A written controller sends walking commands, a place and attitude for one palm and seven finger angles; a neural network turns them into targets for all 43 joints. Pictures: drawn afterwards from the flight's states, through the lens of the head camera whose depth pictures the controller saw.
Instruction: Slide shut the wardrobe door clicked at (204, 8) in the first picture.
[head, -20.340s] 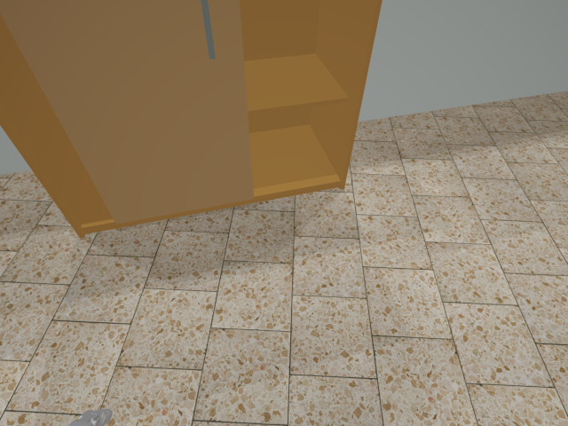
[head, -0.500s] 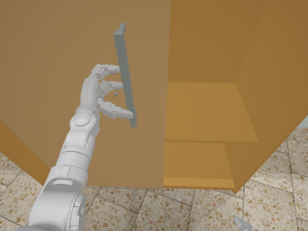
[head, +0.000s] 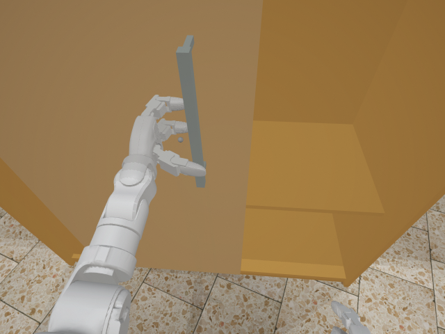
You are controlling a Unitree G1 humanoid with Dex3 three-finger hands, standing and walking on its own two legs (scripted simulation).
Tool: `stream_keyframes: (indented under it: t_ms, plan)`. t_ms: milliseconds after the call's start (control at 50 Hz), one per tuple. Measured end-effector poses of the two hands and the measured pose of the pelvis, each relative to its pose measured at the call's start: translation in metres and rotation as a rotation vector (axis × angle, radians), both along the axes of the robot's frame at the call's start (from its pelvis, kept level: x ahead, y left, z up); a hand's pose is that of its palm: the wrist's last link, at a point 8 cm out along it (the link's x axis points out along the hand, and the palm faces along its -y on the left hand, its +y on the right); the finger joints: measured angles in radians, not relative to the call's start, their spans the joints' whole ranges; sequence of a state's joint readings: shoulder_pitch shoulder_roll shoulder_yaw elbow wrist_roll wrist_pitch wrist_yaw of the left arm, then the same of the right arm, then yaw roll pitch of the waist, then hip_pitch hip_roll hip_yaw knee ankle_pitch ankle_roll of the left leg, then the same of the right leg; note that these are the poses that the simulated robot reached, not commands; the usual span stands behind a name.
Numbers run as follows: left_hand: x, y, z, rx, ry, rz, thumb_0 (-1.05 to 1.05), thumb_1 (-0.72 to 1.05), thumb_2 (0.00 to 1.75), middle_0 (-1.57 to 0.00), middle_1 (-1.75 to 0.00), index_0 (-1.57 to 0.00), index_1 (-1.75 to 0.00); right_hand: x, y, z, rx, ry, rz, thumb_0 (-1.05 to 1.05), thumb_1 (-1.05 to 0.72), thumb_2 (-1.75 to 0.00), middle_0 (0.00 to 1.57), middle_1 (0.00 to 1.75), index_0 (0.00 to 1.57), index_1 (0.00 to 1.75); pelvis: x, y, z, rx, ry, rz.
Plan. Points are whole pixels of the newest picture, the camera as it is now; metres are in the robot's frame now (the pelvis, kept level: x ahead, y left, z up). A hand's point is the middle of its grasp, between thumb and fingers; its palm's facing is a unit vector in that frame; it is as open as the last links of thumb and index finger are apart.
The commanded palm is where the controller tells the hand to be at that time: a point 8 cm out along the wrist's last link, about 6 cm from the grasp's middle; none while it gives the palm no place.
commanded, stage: move the hooked fingers beside the handle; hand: left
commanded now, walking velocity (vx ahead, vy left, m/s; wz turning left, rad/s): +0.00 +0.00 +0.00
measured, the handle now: (196, 125) +0.45 +0.08 +0.15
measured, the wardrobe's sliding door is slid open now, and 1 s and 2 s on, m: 0.45 0.45 0.45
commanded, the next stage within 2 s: none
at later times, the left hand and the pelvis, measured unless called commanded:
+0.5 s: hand (174, 138) +0.41 +0.11 +0.15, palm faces -0.01 -1.00 -0.02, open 13.9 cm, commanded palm +0.38 +0.17 +0.15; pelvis +0.00 +0.00 +0.00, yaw -1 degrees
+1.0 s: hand (164, 137) +0.41 +0.13 +0.15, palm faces -0.02 -1.00 -0.01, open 13.7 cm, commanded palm +0.38 +0.19 +0.15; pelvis +0.00 +0.00 +0.00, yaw -1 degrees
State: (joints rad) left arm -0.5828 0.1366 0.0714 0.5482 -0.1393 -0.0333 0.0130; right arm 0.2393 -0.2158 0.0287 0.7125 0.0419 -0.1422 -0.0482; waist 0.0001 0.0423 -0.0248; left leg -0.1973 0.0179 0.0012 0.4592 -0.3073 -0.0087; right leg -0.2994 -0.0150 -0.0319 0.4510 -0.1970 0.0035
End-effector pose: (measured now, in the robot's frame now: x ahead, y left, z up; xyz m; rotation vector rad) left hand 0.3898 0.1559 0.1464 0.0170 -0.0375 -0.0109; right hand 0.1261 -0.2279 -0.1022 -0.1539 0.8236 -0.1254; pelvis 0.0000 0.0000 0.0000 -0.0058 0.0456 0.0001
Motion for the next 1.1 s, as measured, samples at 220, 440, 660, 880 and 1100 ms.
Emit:
stream_keyframes:
  t_ms: [220, 440, 660, 880, 1100]
  plan:
    - [-0.002, -0.001, 0.001, 0.003, -0.003, -0.008, -0.01, -0.5, 0.3, -0.33, -1.23, -0.31, -1.21, 0.0, -0.004, 0.002, 0.0, -0.009, -0.019, 0.01, -0.9, -0.9, 0.2, 0.3, 0.2, 0.3, 0.002, 0.0, 0.0, 0.0, -0.007, -0.008]
    - [-0.001, 0.008, 0.004, -0.003, -0.001, -0.003, -0.01, -0.5, 0.3, -0.34, -1.22, -0.31, -1.21, -0.006, -0.01, 0.003, -0.012, 0.005, -0.043, 0.01, -0.9, -0.9, 0.2, 0.3, 0.2, 0.3, 0.001, -0.002, 0.001, -0.001, -0.013, -0.015]
    - [-0.003, 0.02, 0.003, 0.0, 0.0, 0.01, -0.01, -0.5, 0.3, -0.33, -1.21, -0.31, -1.21, -0.013, -0.014, 0.002, -0.02, 0.015, -0.051, 0.01, -0.9, -0.9, 0.2, 0.3, 0.2, 0.3, -0.001, -0.002, 0.001, -0.002, -0.009, -0.014]
    - [0.001, 0.024, 0.003, -0.008, -0.001, -0.01, -0.01, -0.5, 0.3, -0.36, -1.23, -0.33, -1.22, -0.019, -0.012, 0.002, -0.024, 0.027, -0.055, 0.01, -0.9, -0.9, 0.2, 0.3, 0.2, 0.3, -0.003, -0.001, 0.001, -0.002, -0.003, -0.017]
    - [-0.001, 0.04, 0.004, -0.005, -0.012, 0.022, -0.01, -0.5, 0.3, -0.36, -1.22, -0.33, -1.22, -0.024, -0.013, 0.003, -0.024, 0.02, -0.07, 0.01, -0.9, -0.9, 0.2, 0.3, 0.2, 0.3, -0.002, 0.001, 0.001, -0.004, -0.002, -0.025]
